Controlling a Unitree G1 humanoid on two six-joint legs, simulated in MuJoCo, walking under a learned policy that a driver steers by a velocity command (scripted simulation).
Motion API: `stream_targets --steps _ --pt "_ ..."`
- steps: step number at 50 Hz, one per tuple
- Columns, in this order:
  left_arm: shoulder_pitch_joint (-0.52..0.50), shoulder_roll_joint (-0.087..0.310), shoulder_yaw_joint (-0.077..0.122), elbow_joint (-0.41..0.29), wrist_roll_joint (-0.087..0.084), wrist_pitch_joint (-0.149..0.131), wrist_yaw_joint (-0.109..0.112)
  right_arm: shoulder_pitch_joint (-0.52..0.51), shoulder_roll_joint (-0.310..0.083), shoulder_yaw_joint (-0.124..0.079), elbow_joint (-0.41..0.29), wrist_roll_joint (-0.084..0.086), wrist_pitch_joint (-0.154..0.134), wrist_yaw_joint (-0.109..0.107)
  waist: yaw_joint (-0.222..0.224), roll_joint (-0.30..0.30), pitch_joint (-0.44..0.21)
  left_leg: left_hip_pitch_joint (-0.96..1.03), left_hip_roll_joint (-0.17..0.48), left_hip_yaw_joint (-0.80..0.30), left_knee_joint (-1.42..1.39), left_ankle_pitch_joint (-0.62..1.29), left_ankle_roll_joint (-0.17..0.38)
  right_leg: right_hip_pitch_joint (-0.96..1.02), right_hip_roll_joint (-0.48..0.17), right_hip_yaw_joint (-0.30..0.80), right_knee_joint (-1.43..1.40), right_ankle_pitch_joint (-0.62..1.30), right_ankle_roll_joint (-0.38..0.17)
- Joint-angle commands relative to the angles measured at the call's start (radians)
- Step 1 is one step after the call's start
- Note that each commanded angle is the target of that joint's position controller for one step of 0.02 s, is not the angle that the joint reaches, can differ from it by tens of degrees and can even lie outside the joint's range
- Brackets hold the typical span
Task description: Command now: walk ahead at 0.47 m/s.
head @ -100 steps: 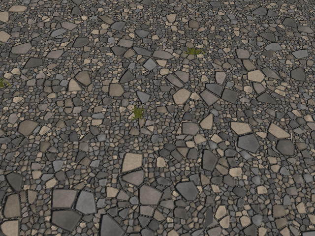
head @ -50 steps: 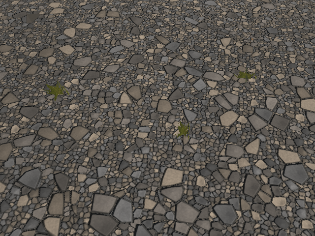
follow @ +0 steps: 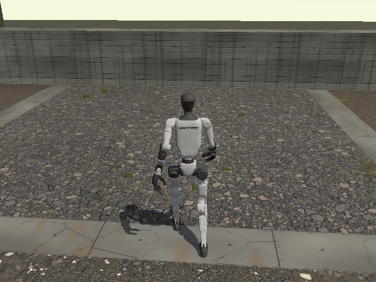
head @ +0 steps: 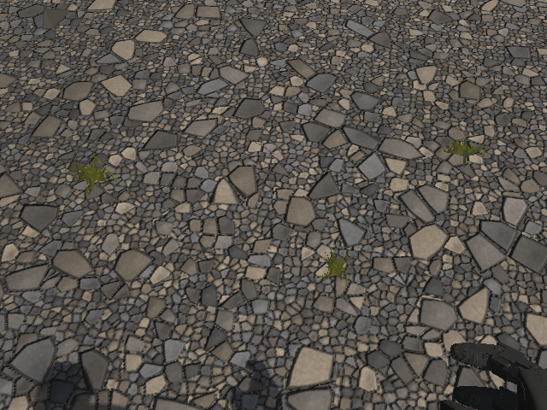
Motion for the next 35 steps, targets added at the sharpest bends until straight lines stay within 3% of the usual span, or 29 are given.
stream_targets --steps 1,2,3,4,6,7,10,12,15,20,23,24,25,26,27,28,29,30,31,32,35 --pt "0.089 0.018 -0.016 -0.076 -0.008 -0.046 -0.014 0.499 -0.251 -0.082 0.097 -0.015 0.012 -0.013 -0.204 0.247 -0.496 0.986 0.427 -0.851 -0.246 -0.323 0.289 -0.725 0.093 0.106 0.860 -0.062 -0.019" --pt "-0.028 0.126 0.016 -0.114 -0.039 -0.068 -0.020 0.399 -0.185 -0.061 0.092 -0.006 0.008 -0.011 -0.193 0.180 -0.287 0.817 0.379 -0.747 -0.292 -0.384 0.224 -0.829 0.023 0.141 0.936 -0.028 -0.042" --pt "-0.122 0.150 0.023 -0.144 -0.055 -0.079 -0.018 0.310 -0.150 -0.050 0.079 -0.007 0.004 -0.011 -0.164 0.114 -0.157 0.644 0.342 -0.583 -0.314 -0.312 0.186 -0.834 -0.029 0.109 0.915 0.062 -0.057" --pt "-0.156 0.135 0.025 -0.151 -0.047 -0.078 -0.011 0.245 -0.126 -0.041 0.076 -0.015 -0.004 -0.005 -0.125 0.037 -0.083 0.487 0.300 -0.460 -0.347 -0.182 0.164 -0.791 -0.073 0.090 0.846 0.140 -0.055" --pt "-0.118 0.098 0.030 -0.142 -0.025 -0.052 -0.003 0.197 -0.095 -0.033 0.083 -0.029 -0.015 0.001 -0.060 0.070 -0.057 0.331 0.234 -0.319 -0.401 -0.074 0.143 -0.671 -0.119 0.095 0.758 0.205 -0.046" --pt "-0.107 0.076 0.029 -0.141 -0.021 -0.041 -0.002 0.203 -0.094 -0.033 0.095 -0.024 -0.018 0.003 -0.049 0.070 -0.049 0.292 0.224 -0.287 -0.421 -0.044 0.151 -0.651 -0.123 0.086 0.732 0.207 -0.039" --pt "-0.196 0.085 0.034 -0.190 -0.009 -0.024 0.003 0.251 -0.134 -0.039 0.132 -0.023 -0.027 -0.010 -0.048 0.057 0.005 0.251 0.219 -0.224 -0.470 -0.003 0.171 -0.733 -0.141 0.070 0.605 0.299 -0.006" --pt "-0.286 0.088 0.035 -0.225 -0.001 -0.029 0.000 0.291 -0.154 -0.043 0.149 -0.022 -0.022 -0.025 -0.072 0.041 0.022 0.282 0.208 -0.194 -0.478 0.022 0.162 -0.786 -0.139 0.064 0.462 0.425 0.007" --pt "-0.411 0.064 0.023 -0.262 -0.004 -0.043 -0.014 0.343 -0.175 -0.044 0.169 -0.013 -0.014 -0.039 -0.115 0.037 0.030 0.297 0.175 -0.125 -0.476 0.048 0.127 -0.732 -0.095 0.019 0.232 0.587 0.010" --pt "-0.543 0.080 0.018 -0.323 -0.017 -0.049 -0.040 0.445 -0.192 -0.050 0.222 0.002 0.008 -0.045 -0.152 0.035 0.043 0.487 0.245 -0.137 -0.408 0.060 0.111 -0.760 -0.066 0.028 0.087 0.554 -0.013" --pt "-0.507 0.119 0.030 -0.334 -0.019 -0.056 -0.052 0.434 -0.210 -0.058 0.226 0.000 0.029 -0.049 -0.109 0.062 0.003 0.580 0.278 -0.147 -0.305 0.235 0.082 -0.685 -0.036 0.009 0.051 0.425 -0.053" --pt "-0.422 0.144 0.045 -0.315 -0.019 -0.058 -0.051 0.412 -0.214 -0.058 0.222 -0.003 0.036 -0.049 -0.055 0.072 -0.051 0.576 0.254 -0.122 -0.196 0.403 0.065 -0.557 -0.003 -0.022 0.031 0.407 -0.075" --pt "-0.252 0.193 0.071 -0.264 -0.018 -0.057 -0.044 0.411 -0.190 -0.047 0.216 -0.011 0.041 -0.049 0.017 0.058 -0.161 0.511 0.197 -0.081 0.006 0.477 0.037 -0.322 0.011 -0.033 0.033 0.418 -0.108" --pt "-0.065 0.275 0.093 -0.229 -0.007 -0.052 -0.034 0.434 -0.144 -0.025 0.188 -0.035 0.040 -0.050 0.066 -0.071 -0.326 0.301 0.126 -0.029 0.340 0.198 0.001 -0.008 -0.185 0.193 0.062 0.434 -0.176" --pt "-0.032 0.322 0.100 -0.205 -0.003 -0.047 -0.044 0.564 -0.010 0.010 0.193 -0.022 0.016 -0.037 -0.014 -0.340 -0.430 -0.086 -0.062 -0.073 0.642 -0.469 -0.053 0.280 -0.369 0.679 -0.087 0.200 -0.329" --pt "-0.059 0.209 0.070 -0.220 -0.008 -0.050 -0.046 0.491 -0.139 -0.016 0.203 0.005 -0.006 -0.033 0.023 -0.200 -0.370 -0.194 -0.008 -0.196 0.750 -0.503 -0.034 0.239 -0.343 0.703 -0.153 0.100 -0.290" --pt "-0.147 0.172 0.057 -0.239 -0.006 -0.054 -0.043 0.393 -0.185 -0.029 0.174 0.027 -0.021 -0.030 0.010 -0.147 -0.230 -0.245 0.042 -0.175 0.752 -0.407 -0.016 0.111 -0.315 0.548 -0.167 0.166 -0.247" --pt "-0.225 0.157 0.051 -0.256 -0.002 -0.055 -0.043 0.346 -0.177 -0.028 0.167 0.022 -0.025 -0.036 -0.022 -0.060 -0.161 -0.208 0.096 -0.146 0.709 -0.311 -0.020 -0.026 -0.279 0.435 -0.191 0.296 -0.231" --pt "-0.267 0.134 0.046 -0.261 0.004 -0.057 -0.044 0.321 -0.167 -0.033 0.166 0.004 -0.021 -0.041 -0.045 -0.037 -0.107 -0.175 0.127 -0.138 0.650 -0.254 -0.029 -0.130 -0.244 0.353 -0.219 0.393 -0.224" --pt "-0.281 0.118 0.040 -0.259 0.013 -0.060 -0.045 0.337 -0.151 -0.035 0.169 -0.001 -0.010 -0.040 -0.074 -0.058 -0.102 -0.114 0.151 -0.143 0.617 -0.214 -0.034 -0.190 -0.219 0.298 -0.247 0.442 -0.216" --pt "-0.257 0.130 0.044 -0.236 0.003 -0.069 -0.045 0.341 -0.103 -0.030 0.170 -0.007 0.020 -0.042 -0.099 -0.056 -0.071 -0.100 0.166 -0.125 0.533 -0.166 -0.059 -0.256 -0.196 0.207 -0.308 0.530 -0.233"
